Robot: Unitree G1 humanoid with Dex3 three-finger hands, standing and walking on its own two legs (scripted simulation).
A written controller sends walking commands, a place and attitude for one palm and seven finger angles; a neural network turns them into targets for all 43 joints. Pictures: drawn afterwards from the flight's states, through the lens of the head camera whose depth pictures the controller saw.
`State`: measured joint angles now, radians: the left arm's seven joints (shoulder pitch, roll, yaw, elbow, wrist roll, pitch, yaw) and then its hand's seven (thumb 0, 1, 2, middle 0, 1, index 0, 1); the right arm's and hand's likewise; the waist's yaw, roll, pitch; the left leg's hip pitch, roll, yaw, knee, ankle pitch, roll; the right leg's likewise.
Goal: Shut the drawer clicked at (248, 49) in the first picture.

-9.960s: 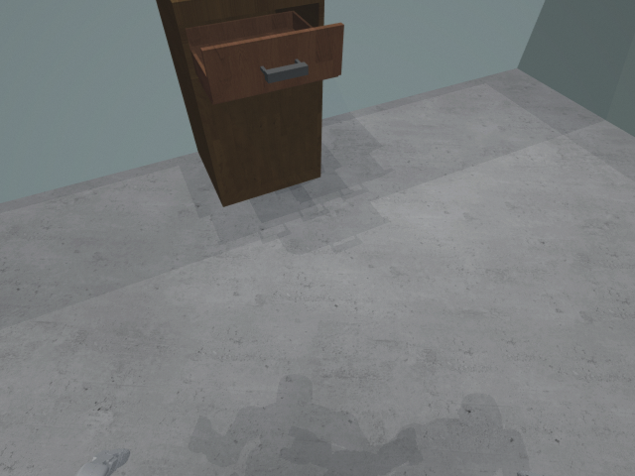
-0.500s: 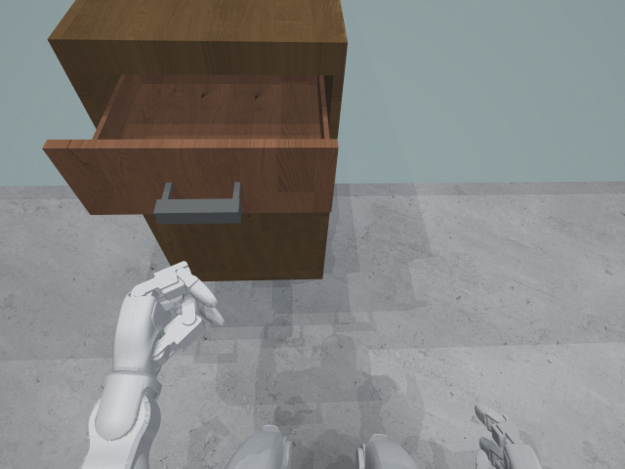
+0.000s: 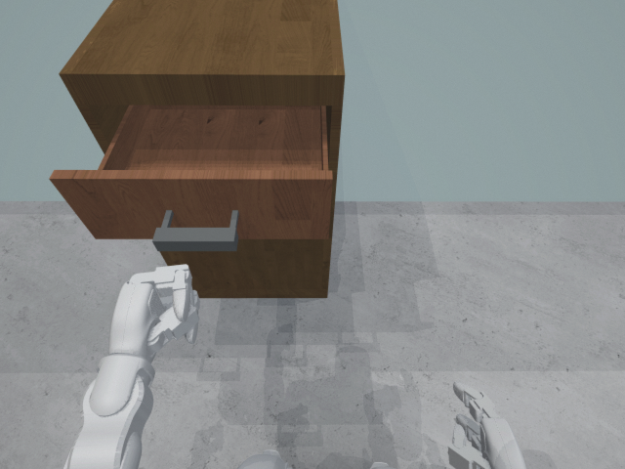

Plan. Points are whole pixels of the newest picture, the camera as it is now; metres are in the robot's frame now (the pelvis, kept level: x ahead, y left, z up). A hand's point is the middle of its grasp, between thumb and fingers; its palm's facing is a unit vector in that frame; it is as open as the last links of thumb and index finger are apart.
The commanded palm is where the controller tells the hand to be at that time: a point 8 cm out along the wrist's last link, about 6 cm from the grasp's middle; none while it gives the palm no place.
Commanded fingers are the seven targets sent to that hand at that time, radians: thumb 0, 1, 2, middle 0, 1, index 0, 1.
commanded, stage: raise the hand and make a fist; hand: left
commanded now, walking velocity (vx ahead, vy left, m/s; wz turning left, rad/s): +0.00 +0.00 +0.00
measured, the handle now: (199, 227) +0.48 +0.23 -0.03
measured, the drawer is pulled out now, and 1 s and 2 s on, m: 0.19 0.19 0.19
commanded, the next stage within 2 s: bring the fist close to the handle in 0.38 s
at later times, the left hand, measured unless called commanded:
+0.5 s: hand (176, 314) +0.28 +0.18 +0.06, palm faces +0.08 -0.99 -0.06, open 3.2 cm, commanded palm +0.25 +0.24 +0.06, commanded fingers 0.00 0.90 0.90 -1.40 -1.60 -1.40 -1.60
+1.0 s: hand (191, 298) +0.33 +0.19 +0.01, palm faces +0.05 -1.00 -0.02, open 3.3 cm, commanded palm +0.30 +0.24 +0.01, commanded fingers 0.00 0.90 0.90 -1.40 -1.60 -1.40 -1.60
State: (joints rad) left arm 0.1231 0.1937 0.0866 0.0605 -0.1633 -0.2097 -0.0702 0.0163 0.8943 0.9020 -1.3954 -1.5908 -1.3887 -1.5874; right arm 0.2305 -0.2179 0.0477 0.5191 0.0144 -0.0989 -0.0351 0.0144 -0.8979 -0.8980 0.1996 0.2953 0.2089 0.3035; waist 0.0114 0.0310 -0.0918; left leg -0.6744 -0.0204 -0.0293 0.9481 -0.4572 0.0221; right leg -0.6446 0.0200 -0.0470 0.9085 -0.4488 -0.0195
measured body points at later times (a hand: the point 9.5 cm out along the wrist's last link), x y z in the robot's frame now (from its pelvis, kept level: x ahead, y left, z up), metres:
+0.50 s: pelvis +0.00 -0.03 +0.00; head +0.04 -0.04 +0.45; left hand +0.27 +0.24 +0.07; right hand +0.16 -0.27 -0.09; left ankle +0.01 +0.10 -0.69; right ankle +0.00 -0.11 -0.69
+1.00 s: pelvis -0.02 +0.01 -0.03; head +0.07 +0.02 +0.41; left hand +0.32 +0.25 +0.01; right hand +0.12 -0.24 -0.13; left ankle +0.01 +0.10 -0.69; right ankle +0.00 -0.11 -0.69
